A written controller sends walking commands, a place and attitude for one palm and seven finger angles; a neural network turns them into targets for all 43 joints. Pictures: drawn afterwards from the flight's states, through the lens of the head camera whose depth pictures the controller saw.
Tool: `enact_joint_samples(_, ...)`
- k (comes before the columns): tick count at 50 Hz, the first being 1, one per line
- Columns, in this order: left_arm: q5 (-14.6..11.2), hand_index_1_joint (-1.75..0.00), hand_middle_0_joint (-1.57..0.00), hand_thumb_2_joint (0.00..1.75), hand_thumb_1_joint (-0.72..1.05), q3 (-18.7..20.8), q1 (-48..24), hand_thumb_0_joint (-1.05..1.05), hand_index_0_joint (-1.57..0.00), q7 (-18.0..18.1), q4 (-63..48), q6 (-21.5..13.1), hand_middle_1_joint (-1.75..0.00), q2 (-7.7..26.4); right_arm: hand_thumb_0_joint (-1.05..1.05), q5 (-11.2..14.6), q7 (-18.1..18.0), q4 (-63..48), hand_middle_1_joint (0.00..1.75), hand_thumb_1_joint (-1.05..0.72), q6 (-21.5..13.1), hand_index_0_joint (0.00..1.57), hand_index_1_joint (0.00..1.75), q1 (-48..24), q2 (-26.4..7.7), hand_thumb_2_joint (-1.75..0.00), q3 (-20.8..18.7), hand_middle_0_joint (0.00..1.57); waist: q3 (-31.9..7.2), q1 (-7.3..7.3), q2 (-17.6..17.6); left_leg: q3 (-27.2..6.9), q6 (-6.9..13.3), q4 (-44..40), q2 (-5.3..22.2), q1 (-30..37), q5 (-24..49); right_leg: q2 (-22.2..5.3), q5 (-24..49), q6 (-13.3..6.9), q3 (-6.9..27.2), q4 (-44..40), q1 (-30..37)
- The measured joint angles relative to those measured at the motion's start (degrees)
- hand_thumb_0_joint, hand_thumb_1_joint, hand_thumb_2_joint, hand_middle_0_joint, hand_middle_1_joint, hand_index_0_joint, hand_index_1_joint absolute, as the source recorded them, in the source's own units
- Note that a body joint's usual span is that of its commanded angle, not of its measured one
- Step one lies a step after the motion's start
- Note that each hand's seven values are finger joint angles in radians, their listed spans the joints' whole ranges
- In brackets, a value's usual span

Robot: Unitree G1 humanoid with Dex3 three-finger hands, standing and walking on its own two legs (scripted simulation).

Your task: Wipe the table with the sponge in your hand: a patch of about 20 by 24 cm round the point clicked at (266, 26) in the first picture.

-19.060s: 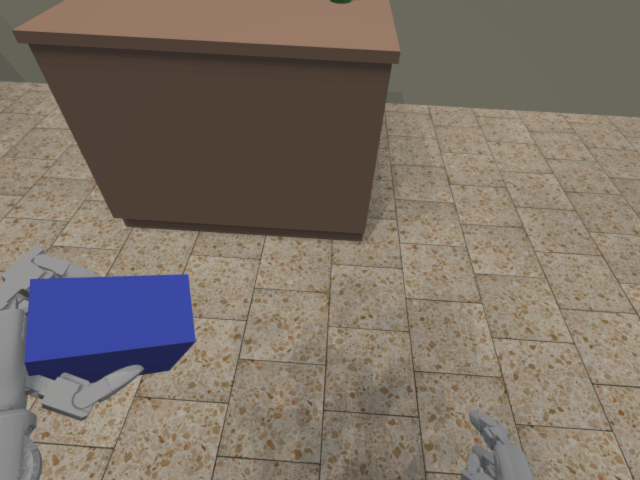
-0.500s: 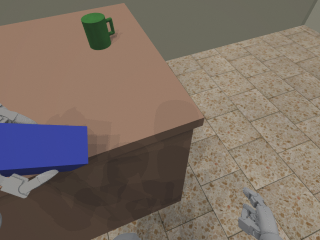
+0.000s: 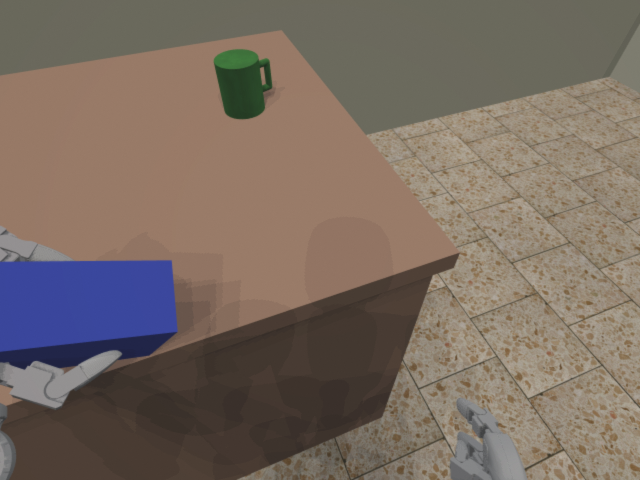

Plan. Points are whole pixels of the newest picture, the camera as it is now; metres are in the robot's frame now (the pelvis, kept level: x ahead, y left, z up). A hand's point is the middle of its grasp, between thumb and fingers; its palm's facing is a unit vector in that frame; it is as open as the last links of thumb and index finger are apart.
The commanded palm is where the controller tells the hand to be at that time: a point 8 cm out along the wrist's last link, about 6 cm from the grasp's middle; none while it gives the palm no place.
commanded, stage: come to a stop and stand still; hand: left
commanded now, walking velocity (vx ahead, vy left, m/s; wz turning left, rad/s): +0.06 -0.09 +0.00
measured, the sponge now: (113, 315) +0.23 +0.21 +0.16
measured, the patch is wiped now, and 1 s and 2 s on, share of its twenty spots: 0.00 0.00 0.00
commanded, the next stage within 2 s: look again from close up in 0.68 s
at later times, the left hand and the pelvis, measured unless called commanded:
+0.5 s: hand (64, 306) +0.23 +0.25 +0.18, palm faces +0.42 -0.83 -0.36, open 10.7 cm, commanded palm +0.18 +0.28 +0.19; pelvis +0.02 +0.00 +0.01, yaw +0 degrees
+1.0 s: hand (47, 301) +0.23 +0.26 +0.18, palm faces +0.33 -0.88 -0.35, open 10.7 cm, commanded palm +0.17 +0.31 +0.19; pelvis +0.01 +0.03 +0.01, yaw -2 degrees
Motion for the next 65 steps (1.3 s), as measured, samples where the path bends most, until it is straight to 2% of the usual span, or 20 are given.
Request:
enact_joint_samples(3,-0.4,-1.35,-0.66,1.01,-0.55,-1.1,0.7,-0.01,-0.67,-0.2,-0.1,0.5,-1.36,-1.6,0.02,-0.3,-0.2,0.4,0.3,-0.9,0.5,0.2,0.3,1.6,-0.7,-0.9,0.3,0.2,-1.7,0.95,0.1,-1.1,0.1,-2.2,-0.4,1.5,1.3,0.8,1.1,0.2,0.7,-2.1,0.3)
enact_joint_samples(6,-0.6,-1.35,-0.66,1.01,-0.55,-2.3,-1.2,-0.01,-0.67,-0.5,1.4,0.9,-1.36,-1.8,0.02,-0.4,-1.1,1.4,0.3,-0.9,0.9,0.2,0.3,2.1,-0.9,-0.9,0.1,0.2,-1.6,1.6,-1.4,-0.6,1.0,-3.9,-1.3,2.9,3.0,0.1,1.0,0.9,1.5,-2.4,1.0)
enact_joint_samples(10,0.2,-1.35,-0.66,1.01,-0.55,-2.4,-3.0,-0.01,-0.67,-0.3,3.0,1.3,-1.36,-1.2,0.02,-0.5,-2.0,0.9,0.3,-0.9,0.6,0.2,0.3,2.6,-0.6,-0.9,0.3,0.2,-2.1,1.0,-2.9,-0.6,1.3,-7.2,-2.5,4.2,4.2,0.0,1.1,1.2,2.7,-3.7,2.0)
enact_joint_samples(15,1.0,-1.35,-0.66,1.01,-0.55,-2.3,-1.5,-0.01,-0.67,0.0,2.6,0.8,-1.36,-0.9,0.02,-0.7,-1.6,0.3,0.3,-0.9,-0.4,0.2,0.3,2.1,-0.8,-0.9,0.3,0.2,-2.4,0.26,-1.4,-1.8,0.6,-9.0,-1.0,4.6,5.0,1.6,3.8,0.2,1.8,-9.2,4.3)
enact_joint_samples(26,-0.3,-1.35,-0.66,1.01,-0.55,-3.3,-0.7,-0.01,-0.67,-0.1,2.8,1.6,-1.36,-1.4,0.02,-0.4,-2.2,-0.2,0.3,-0.9,0.8,0.2,0.3,-0.3,-2.9,-0.9,-1.3,0.2,-2.8,1.28,-0.5,-1.8,0.2,-9.2,-0.2,5.2,4.5,2.5,4.2,-0.2,1.9,-11.1,5.5)
enact_joint_samples(34,-0.8,-1.35,-0.66,1.01,-0.55,-3.7,-0.5,-0.01,-0.67,-0.2,2.0,2.1,-1.36,-1.2,0.02,-0.2,-2.4,-1.0,0.3,-0.91,1.6,0.2,0.3,-0.9,-2.7,-0.9,-1.3,0.2,-2.3,1.5,-0.9,-1.8,0.3,-9.7,-0.3,5.5,4.6,2.3,4.4,0.0,1.9,-11.9,6.0)
enact_joint_samples(35,0.6,-1.35,-0.66,1.01,-0.55,-3.2,-3.4,-0.01,-0.67,-1.6,2.4,2.0,-1.36,0.5,0.02,-0.7,-2.4,-1.5,0.3,-0.91,0.9,0.2,0.3,0.0,-2.5,-0.9,-1.8,0.2,-1.9,2.51,-1.0,-2.0,0.4,-8.9,-0.1,4.7,4.6,2.5,4.6,0.1,1.6,-12.2,5.8)
enact_joint_samples(36,1.7,-1.35,-0.66,1.01,-0.55,-2.1,-7.8,-0.01,-0.67,-2.9,4.6,0.3,-1.36,3.0,0.01,-0.9,-2.4,-1.2,0.3,-0.91,0.0,0.2,0.3,0.4,-2.2,-0.9,-1.9,0.2,-1.6,3.56,-1.6,-2.2,0.5,-8.4,-0.1,3.8,4.7,2.6,4.8,0.1,1.3,-11.9,5.1)
enact_joint_samples(38,1.3,-1.35,-0.66,1.01,-0.55,0.7,-14.0,-0.01,-0.67,-3.3,10.2,-2.6,-1.36,5.6,0.01,-0.5,-1.2,-0.4,0.3,-0.91,-0.7,0.2,0.3,-0.3,-2.0,-0.9,-1.5,0.2,-0.7,4.53,-2.3,-1.7,0.2,-9.0,0.1,3.6,5.1,2.7,5.2,0.0,1.8,-11.4,4.0)
enact_joint_samples(41,0.2,-1.35,-0.66,1.01,-0.55,2.3,-13.2,-0.01,-0.67,-2.0,11.0,-1.8,-1.36,3.8,0.02,-0.2,1.0,-1.5,0.3,-0.9,-1.1,0.2,0.3,-1.4,-2.4,-0.9,-1.4,0.2,0.2,2.98,-2.0,-0.3,0.9,-9.1,-0.4,3.8,5.3,2.1,5.2,0.6,3.2,-10.3,3.3)
enact_joint_samples(44,-0.3,-1.35,-0.66,1.01,-0.55,-0.4,-6.4,-0.01,-0.67,-1.7,6.3,-1.8,-1.36,0.9,0.02,-0.2,1.7,-2.6,0.3,-0.9,-1.6,0.2,0.3,-1.3,-2.4,-0.9,-1.4,0.2,0.0,1.13,-1.7,0.8,1.7,-9.0,-0.9,4.0,5.1,1.5,4.9,1.4,4.2,-9.7,3.1)
enact_joint_samples(46,-0.6,-1.35,-0.66,1.01,-0.55,-2.1,-3.0,-0.01,-0.67,-1.8,2.9,-2.6,-1.36,-0.3,0.02,-0.4,1.2,-2.9,0.3,-0.9,-1.7,0.2,0.3,-0.5,-2.2,-0.9,-1.3,0.2,-0.4,0.47,-2.1,0.9,2.1,-8.9,-1.2,4.1,4.9,1.2,4.8,1.8,4.3,-9.8,3.3)
enact_joint_samples(49,-0.5,-1.35,-0.66,1.01,-0.55,-3.1,-1.3,-0.01,-0.67,-2.4,1.0,-3.9,-1.36,0.0,0.02,-0.7,0.2,-2.5,0.3,-0.9,-1.6,0.2,0.3,0.7,-1.7,-0.9,-1.0,0.2,-0.9,0.47,-2.9,0.6,2.5,-9.0,-1.7,4.1,4.8,0.8,4.8,2.1,4.0,-10.3,3.6)
enact_joint_samples(52,-0.7,-1.35,-0.66,1.01,-0.55,-2.5,-2.4,-0.01,-0.67,-2.5,2.1,-4.6,-1.36,0.7,0.02,-0.7,-0.4,-1.9,0.3,-0.9,-1.4,0.2,0.3,1.6,-1.4,-0.9,-0.7,0.2,-1.2,0.9,-3.4,0.3,3.0,-9.3,-2.2,4.2,5.0,0.3,4.9,2.4,3.7,-10.6,3.9)
enact_joint_samples(57,-0.4,-1.35,-0.66,1.01,-0.55,-1.0,-4.5,-0.01,-0.67,-1.9,4.3,-4.0,-1.36,0.4,0.02,-0.7,-0.4,-1.0,0.3,-0.9,-1.6,0.2,0.3,1.7,-1.0,-0.9,-0.1,0.2,-1.2,1.34,-3.4,0.0,3.4,-9.7,-2.8,4.6,5.1,-0.3,5.1,3.0,3.4,-11.5,4.7)
enact_joint_samples(65,0.5,-1.35,-0.66,1.01,-0.55,-2.0,-4.3,-0.01,-0.67,-1.5,3.4,-2.8,-1.36,-0.8,0.02,-0.8,0.1,-1.0,0.3,-0.9,-1.9,0.2,0.3,0.0,-0.3,-0.9,0.4,0.2,-0.9,1.64,-3.7,0.2,3.9,-10.2,-3.1,5.2,5.2,-0.6,5.7,3.5,3.5,-13.0,5.7)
